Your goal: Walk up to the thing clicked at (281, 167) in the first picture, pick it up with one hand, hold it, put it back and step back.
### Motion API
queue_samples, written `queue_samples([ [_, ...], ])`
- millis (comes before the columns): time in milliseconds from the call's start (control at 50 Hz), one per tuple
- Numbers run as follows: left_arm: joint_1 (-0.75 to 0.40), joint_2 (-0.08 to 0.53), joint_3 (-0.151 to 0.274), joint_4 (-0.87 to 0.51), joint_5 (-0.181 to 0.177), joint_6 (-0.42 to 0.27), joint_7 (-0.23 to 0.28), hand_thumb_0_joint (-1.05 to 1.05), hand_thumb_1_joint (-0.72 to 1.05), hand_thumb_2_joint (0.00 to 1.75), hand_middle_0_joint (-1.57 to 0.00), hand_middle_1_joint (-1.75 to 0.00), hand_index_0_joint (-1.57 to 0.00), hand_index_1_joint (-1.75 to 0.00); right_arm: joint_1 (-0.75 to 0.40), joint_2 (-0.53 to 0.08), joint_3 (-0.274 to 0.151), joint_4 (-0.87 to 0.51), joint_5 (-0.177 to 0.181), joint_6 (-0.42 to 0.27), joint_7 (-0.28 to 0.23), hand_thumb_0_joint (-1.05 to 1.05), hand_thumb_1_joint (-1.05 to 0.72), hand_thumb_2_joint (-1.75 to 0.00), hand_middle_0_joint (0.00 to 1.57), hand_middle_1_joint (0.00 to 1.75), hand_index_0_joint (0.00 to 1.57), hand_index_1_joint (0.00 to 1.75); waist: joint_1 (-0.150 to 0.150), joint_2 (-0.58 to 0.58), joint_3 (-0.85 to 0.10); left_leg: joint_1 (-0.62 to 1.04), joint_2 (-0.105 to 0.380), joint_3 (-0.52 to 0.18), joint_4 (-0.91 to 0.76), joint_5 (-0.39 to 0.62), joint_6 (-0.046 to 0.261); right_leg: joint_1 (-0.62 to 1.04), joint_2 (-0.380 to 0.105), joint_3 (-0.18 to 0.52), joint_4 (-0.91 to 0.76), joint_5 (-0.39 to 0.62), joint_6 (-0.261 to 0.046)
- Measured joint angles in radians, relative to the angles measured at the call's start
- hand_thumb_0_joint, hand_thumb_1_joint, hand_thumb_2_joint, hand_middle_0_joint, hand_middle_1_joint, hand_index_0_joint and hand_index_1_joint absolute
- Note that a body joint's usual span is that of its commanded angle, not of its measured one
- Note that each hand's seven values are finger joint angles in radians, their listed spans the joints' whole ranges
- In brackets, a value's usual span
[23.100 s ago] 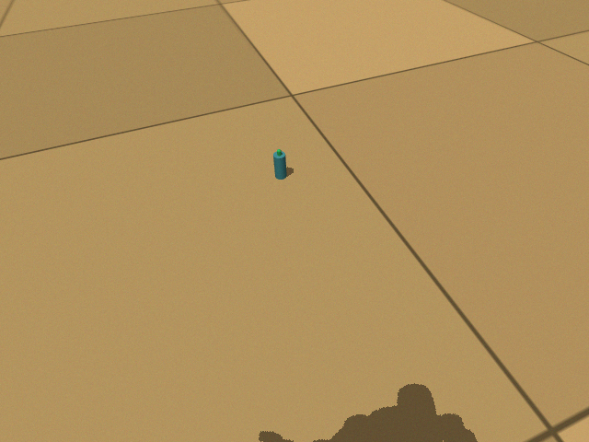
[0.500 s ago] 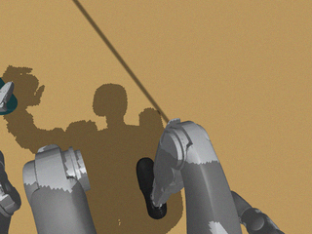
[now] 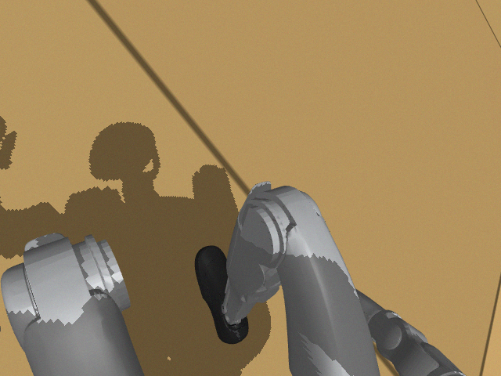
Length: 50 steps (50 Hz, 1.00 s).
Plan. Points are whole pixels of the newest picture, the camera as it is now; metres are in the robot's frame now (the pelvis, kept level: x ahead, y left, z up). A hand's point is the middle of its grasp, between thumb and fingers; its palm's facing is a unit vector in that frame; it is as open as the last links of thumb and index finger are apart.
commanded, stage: lower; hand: left
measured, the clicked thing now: out of the picture +0.46 +0.31 -0.18
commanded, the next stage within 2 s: loosen in 0.52 s
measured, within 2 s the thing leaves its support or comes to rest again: rests again in 0.92 s
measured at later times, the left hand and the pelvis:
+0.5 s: hand out of the picture +0.47 +0.30 -0.17, palm faces +0.38 -0.92 -0.01, open 9.0 cm; pelvis +0.00 +0.00 +0.00, yaw -2 degrees
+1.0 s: hand out of the picture +0.47 +0.30 -0.17, palm faces +0.38 -0.92 -0.01, open 10.1 cm; pelvis +0.00 +0.01 +0.00, yaw -2 degrees
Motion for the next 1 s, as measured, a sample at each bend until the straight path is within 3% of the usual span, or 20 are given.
queue_samples([
  [240,-0.005,0.049,-0.003,0.033,-0.004,-0.030,0.008,0.01,-0.26,1.14,-0.77,-1.12,-0.75,-1.11,-0.021,-0.002,0.044,-0.017,-0.017,0.003,-0.004,-0.01,-0.90,-0.91,0.20,0.30,0.20,0.30,-0.007,-0.022,0.021,0.007,0.003,-0.025,0.012,-0.011,0.001,0.013,0.012,-0.018,-0.009,0.002,0.008],
  [700,0.005,0.088,-0.002,0.071,-0.018,-0.064,0.017,0.01,-0.26,1.13,-0.79,-1.09,-0.77,-1.08,-0.050,-0.013,0.083,-0.033,-0.035,0.010,-0.009,-0.01,-0.90,-0.90,0.20,0.30,0.20,0.30,-0.010,-0.047,0.046,0.024,0.007,-0.053,0.019,-0.014,-0.002,0.035,0.024,-0.037,-0.022,0.014,0.013],
  [920,0.009,0.092,0.000,0.071,-0.017,-0.077,0.018,0.01,-0.24,0.83,-0.86,-0.91,-0.84,-0.91,-0.055,-0.012,0.092,-0.033,-0.041,0.005,-0.011,-0.01,-0.91,-0.90,0.20,0.30,0.20,0.30,-0.009,-0.052,0.049,0.028,0.007,-0.062,0.025,-0.020,0.000,0.041,0.029,-0.044,-0.025,0.013,0.017],
  [1000,0.009,0.093,-0.001,0.063,-0.015,-0.078,0.018,0.00,-0.27,0.69,-0.83,-0.81,-0.81,-0.81,-0.057,-0.011,0.092,-0.033,-0.042,0.007,-0.012,-0.01,-0.91,-0.90,0.20,0.30,0.20,0.30,-0.008,-0.052,0.052,0.028,0.007,-0.063,0.025,-0.022,0.002,0.044,0.029,-0.044,-0.026,0.011,0.019],
])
